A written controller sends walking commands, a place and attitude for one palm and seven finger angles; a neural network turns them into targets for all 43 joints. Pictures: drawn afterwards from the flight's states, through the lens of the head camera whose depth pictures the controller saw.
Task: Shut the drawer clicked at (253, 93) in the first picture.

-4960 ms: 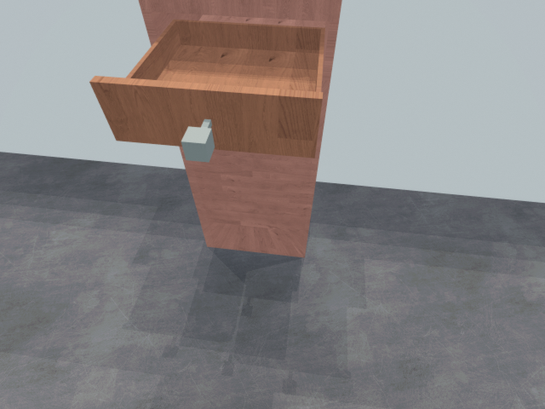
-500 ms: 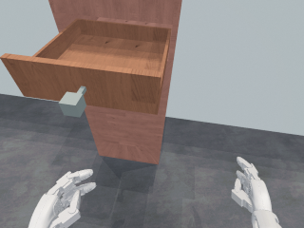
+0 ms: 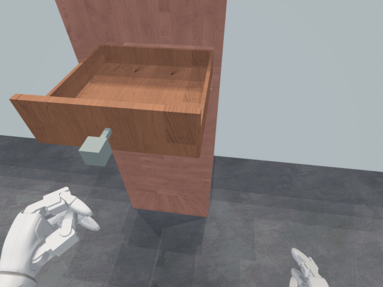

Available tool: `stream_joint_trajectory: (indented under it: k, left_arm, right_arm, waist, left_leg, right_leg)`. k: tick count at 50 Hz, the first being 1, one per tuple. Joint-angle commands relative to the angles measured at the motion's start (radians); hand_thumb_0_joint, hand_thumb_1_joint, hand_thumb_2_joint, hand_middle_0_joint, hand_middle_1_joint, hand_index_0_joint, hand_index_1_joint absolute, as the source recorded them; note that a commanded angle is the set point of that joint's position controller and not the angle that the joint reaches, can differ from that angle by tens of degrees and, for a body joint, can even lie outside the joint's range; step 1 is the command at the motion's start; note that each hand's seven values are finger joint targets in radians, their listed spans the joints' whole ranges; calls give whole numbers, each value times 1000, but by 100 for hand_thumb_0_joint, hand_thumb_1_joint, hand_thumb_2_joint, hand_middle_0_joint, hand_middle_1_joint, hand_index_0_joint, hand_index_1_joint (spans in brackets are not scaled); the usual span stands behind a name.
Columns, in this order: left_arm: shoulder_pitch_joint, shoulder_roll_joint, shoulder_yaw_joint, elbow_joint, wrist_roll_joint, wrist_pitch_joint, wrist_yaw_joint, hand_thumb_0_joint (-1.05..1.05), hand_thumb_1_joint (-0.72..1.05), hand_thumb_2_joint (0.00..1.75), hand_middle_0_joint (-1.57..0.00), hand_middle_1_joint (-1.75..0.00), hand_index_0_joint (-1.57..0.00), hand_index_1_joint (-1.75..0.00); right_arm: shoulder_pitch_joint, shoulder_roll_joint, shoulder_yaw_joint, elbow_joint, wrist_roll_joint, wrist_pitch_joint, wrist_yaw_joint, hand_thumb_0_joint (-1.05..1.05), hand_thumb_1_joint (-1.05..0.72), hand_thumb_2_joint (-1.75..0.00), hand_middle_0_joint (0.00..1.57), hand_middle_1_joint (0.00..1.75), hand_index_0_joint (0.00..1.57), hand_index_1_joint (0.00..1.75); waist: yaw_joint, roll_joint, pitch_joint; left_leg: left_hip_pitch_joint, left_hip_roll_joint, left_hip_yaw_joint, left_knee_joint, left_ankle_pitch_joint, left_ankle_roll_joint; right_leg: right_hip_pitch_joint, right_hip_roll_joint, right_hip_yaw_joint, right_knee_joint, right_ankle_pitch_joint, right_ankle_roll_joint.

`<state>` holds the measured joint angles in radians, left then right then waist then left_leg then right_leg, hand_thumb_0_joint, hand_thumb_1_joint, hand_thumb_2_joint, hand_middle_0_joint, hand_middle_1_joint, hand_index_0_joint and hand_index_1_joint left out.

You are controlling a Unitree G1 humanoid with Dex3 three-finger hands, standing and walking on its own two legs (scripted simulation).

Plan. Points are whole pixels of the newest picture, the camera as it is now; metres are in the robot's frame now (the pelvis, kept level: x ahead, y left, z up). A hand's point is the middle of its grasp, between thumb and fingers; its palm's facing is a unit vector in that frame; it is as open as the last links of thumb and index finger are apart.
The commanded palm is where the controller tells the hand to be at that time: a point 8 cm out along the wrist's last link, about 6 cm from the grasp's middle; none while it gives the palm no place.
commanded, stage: raise the hand and make a fist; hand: left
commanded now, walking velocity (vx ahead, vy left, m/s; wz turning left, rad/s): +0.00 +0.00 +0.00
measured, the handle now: (100, 143) +0.35 +0.21 +0.15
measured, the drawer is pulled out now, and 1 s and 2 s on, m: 0.29 0.29 0.29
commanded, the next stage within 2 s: bring the fist close to the handle in 0.98 s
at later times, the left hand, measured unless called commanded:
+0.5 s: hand (61, 206) +0.18 +0.19 +0.21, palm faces -0.02 -0.98 -0.20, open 3.2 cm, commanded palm +0.13 +0.23 +0.24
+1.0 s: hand (35, 196) +0.17 +0.20 +0.24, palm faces +0.02 -0.98 -0.22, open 3.3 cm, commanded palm +0.13 +0.25 +0.25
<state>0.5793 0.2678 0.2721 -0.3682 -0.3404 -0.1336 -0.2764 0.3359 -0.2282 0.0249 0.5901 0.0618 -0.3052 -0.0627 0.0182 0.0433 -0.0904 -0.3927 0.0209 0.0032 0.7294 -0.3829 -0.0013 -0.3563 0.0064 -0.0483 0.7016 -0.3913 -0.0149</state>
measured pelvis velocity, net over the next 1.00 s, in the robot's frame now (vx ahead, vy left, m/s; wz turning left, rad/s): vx -0.01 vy -0.02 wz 0.01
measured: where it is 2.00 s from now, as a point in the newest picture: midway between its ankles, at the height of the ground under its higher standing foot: outside the picture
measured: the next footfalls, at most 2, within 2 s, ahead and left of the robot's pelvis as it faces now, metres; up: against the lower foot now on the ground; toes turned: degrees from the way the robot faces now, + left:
none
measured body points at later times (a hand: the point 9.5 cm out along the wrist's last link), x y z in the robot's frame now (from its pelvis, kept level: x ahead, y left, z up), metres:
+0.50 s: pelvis +0.01 -0.01 +0.01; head -0.05 -0.04 +0.46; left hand +0.17 +0.24 +0.22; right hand +0.24 -0.18 -0.01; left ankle +0.00 +0.12 -0.72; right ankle -0.02 -0.11 -0.72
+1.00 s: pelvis -0.01 -0.02 +0.02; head -0.07 -0.05 +0.46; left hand +0.16 +0.26 +0.25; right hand +0.20 -0.24 -0.02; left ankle +0.00 +0.12 -0.72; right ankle -0.02 -0.11 -0.72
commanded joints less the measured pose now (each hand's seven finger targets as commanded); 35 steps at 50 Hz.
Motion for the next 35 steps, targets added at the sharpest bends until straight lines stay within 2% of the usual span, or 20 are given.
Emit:
stream_joint_trajectory:
  k: [1, 2, 5, 6, 7, 11, 12, 13, 14, 15, 17, 21, 22, 24, 26, 29, 30, 32, 33, 35]
  left_arm:
    - [-94, 93, -49, -247, 11, -59, -36, 0, 90, 90, -114, -132, -114, -132]
    - [-124, 105, -56, -245, 21, -42, -34, 0, 90, 90, -116, -134, -116, -134]
    - [-145, 130, -36, -333, 52, -2, -3, 0, 90, 90, -122, -140, -122, -140]
    - [-162, 154, -3, -363, 58, 8, 14, 0, 90, 90, -124, -143, -124, -143]
    - [-173, 182, 17, -380, 65, 22, 28, 0, 90, 90, -126, -145, -126, -145]
    - [-216, 166, 53, -401, 31, 75, 39, 0, 90, 90, -134, -153, -134, -153]
    - [-209, 181, 79, -377, 20, 102, 34, 0, 90, 90, -136, -156, -136, -156]
    - [-221, 166, 68, -371, 10, 127, 21, 0, 90, 90, -138, -158, -138, -158]
    - [-238, 177, 77, -373, -3, 156, 8, 0, 90, 90, -140, -160, -140, -160]
    - [-260, 188, 83, -358, -7, 190, -8, 0, 90, 90, -140, -160, -140, -160]
    - [-290, 187, 78, -349, -13, 248, -35, 0, 90, 90, -140, -160, -140, -160]
    - [-368, 237, 117, -391, -19, 318, -61, 0, 90, 90, -140, -160, -140, -160]
    - [-357, 247, 142, -397, -37, 334, -64, 0, 90, 90, -140, -160, -140, -160]
    - [-413, 300, 199, -410, -47, 353, -67, 0, 90, 90, -140, -160, -140, -160]
    - [-474, 303, 204, -461, -57, 366, -69, 0, 90, 90, -140, -160, -140, -160]
    - [-496, 348, 270, -427, -81, 384, -63, 0, 90, 90, -140, -160, -140, -160]
    - [-473, 338, 273, -363, -84, 394, -65, 0, 90, 90, -140, -160, -140, -160]
    - [-413, 327, 281, -257, -83, 411, -76, 0, 90, 90, -140, -160, -140, -160]
    - [-420, 298, 250, -235, -79, 417, -84, 0, 90, 90, -140, -160, -140, -160]
    - [-432, 312, 251, -210, -73, 424, -94, 0, 90, 90, -140, -160, -140, -160]
  right_arm:
    - [-186, -112, -33, -188, 11, -138, 1, 0, -90, -90, 20, 30, 20, 30]
    - [-194, -120, -31, -181, 10, -143, -6, 0, -90, -90, 20, 30, 20, 30]
    - [-202, -113, -26, -194, 14, -156, -15, 0, -90, -90, 20, 30, 20, 30]
    - [-203, -111, -26, -192, 12, -156, -16, 0, -90, -90, 20, 30, 20, 30]
    - [-216, -112, -20, -188, 8, -151, -17, 0, -90, -90, 20, 30, 20, 30]
    - [-234, -96, 3, -194, 12, -137, -19, 0, -90, -90, 20, 30, 20, 30]
    - [-253, -101, 5, -189, 12, -131, -19, 0, -90, -90, 20, 30, 20, 30]
    - [-247, -101, 10, -185, 16, -121, -18, 0, -90, -90, 20, 30, 20, 30]
    - [-259, -101, 14, -194, 20, -116, -19, 0, -90, -90, 20, 30, 20, 30]
    - [-267, -106, 19, -192, 24, -109, -21, 0, -90, -90, 20, 30, 20, 30]
    - [-298, -111, 25, -192, 28, -96, -22, 0, -90, -90, 20, 30, 20, 30]
    - [-316, -109, 33, -198, 33, -73, -20, 0, -90, -90, 20, 30, 20, 30]
    - [-339, -111, 37, -199, 33, -73, -22, 0, -90, -90, 20, 30, 20, 30]
    - [-340, -109, 40, -193, 35, -67, -27, 0, -90, -90, 20, 30, 20, 30]
    - [-361, -103, 47, -195, 39, -71, -29, 0, -90, -90, 20, 30, 20, 30]
    - [-361, -109, 49, -174, 40, -75, -35, 0, -90, -90, 20, 30, 20, 30]
    - [-356, -111, 49, -165, 40, -71, -36, 0, -90, -90, 20, 30, 20, 30]
    - [-358, -125, 41, -150, 44, -57, -32, 0, -90, -90, 20, 30, 20, 30]
    - [-350, -126, 42, -147, 44, -48, -31, 0, -90, -90, 20, 30, 20, 30]
    - [-351, -133, 35, -152, 48, -37, -30, 0, -90, -90, 20, 30, 20, 30]
  waist:
    - [5, 12, -30]
    - [-1, -18, 9]
    - [26, -2, -12]
    - [34, 5, -31]
    - [42, -23, -24]
    - [56, 57, -31]
    - [65, 9, -40]
    - [59, 31, -21]
    - [64, 15, -25]
    - [62, 33, -13]
    - [63, 1, 12]
    - [67, -10, -7]
    - [77, -13, 5]
    - [80, -10, -29]
    - [82, 63, -55]
    - [83, 36, -49]
    - [80, -20, -24]
    - [79, -64, 25]
    - [69, -66, 38]
    - [64, -54, 48]
  left_leg:
    - [86, -13, -26, -123, 197, 32]
    - [80, -14, -32, -131, 168, 36]
    - [116, -14, -41, -171, 147, 38]
    - [130, -13, -41, -177, 169, 35]
    - [132, -13, -42, -180, 179, 38]
    - [174, -14, -38, -203, 244, 22]
    - [180, -12, -37, -203, 261, 24]
    - [183, -13, -31, -210, 281, 20]
    - [194, -13, -33, -212, 292, 20]
    - [198, -14, -28, -216, 295, 19]
    - [210, -16, -24, -218, 295, 26]
    - [239, -18, -25, -237, 310, 29]
    - [243, -19, -29, -231, 310, 29]
    - [265, -21, -29, -242, 314, 31]
    - [295, -24, -26, -245, 315, 30]
    - [301, -21, -31, -247, 299, 29]
    - [287, -18, -34, -250, 285, 29]
    - [261, -13, -30, -240, 267, 28]
    - [249, -15, -26, -240, 257, 27]
    - [239, -13, -22, -237, 230, 24]
  right_leg:
    - [-9, 11, -19, -135, 204, 16]
    - [-13, 14, -13, -154, 162, 17]
    - [2, 11, -27, -163, 120, 10]
    - [23, 10, -33, -158, 141, 8]
    - [33, 14, -34, -162, 151, 8]
    - [82, 13, -51, -159, 232, 0]
    - [101, 17, -44, -170, 262, 1]
    - [105, 17, -46, -174, 292, 0]
    - [110, 16, -45, -179, 318, 2]
    - [113, 14, -39, -186, 333, 3]
    - [114, 16, -26, -211, 350, 9]
    - [129, 12, -31, -220, 363, 13]
    - [132, 15, -20, -234, 370, 12]
    - [143, 11, -22, -238, 364, 12]
    - [146, 7, -19, -238, 354, 10]
    - [147, 6, -10, -262, 337, 14]
    - [137, 9, -13, -268, 319, 18]
    - [129, 5, 18, -299, 308, 32]
    - [117, -4, 24, -302, 304, 37]
    - [110, -14, 45, -314, 262, 43]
